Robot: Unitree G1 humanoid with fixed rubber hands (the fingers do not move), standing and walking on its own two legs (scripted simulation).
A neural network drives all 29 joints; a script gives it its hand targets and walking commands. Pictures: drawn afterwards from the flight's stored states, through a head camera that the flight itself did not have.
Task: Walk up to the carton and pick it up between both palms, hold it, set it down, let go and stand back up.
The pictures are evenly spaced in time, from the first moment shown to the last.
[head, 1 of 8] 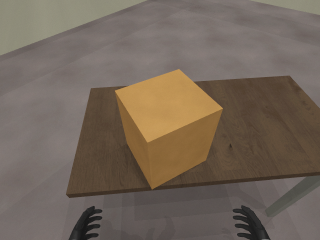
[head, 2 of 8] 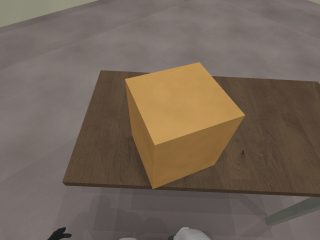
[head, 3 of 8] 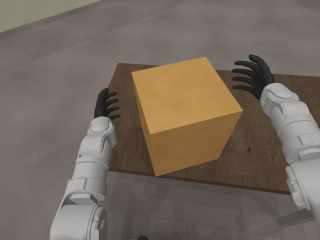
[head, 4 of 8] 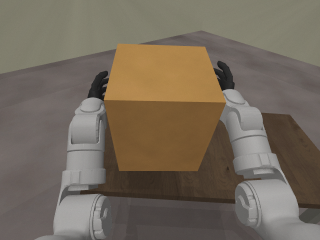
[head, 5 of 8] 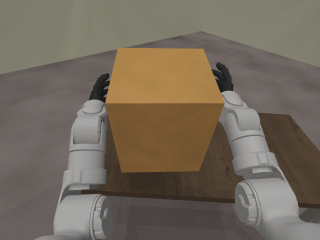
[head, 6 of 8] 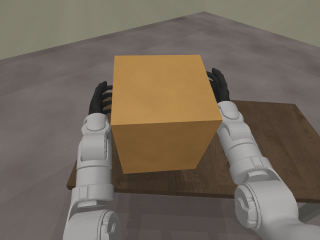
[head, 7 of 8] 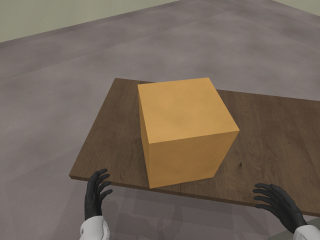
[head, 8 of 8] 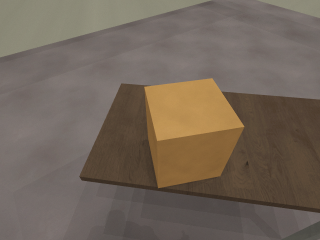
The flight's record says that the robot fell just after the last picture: no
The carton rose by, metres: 0.19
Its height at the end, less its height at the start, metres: +0.00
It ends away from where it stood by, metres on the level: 0.01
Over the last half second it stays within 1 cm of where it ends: yes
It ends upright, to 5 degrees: yes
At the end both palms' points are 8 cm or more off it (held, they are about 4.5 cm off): yes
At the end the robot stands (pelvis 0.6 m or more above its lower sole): yes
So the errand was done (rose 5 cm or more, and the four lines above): yes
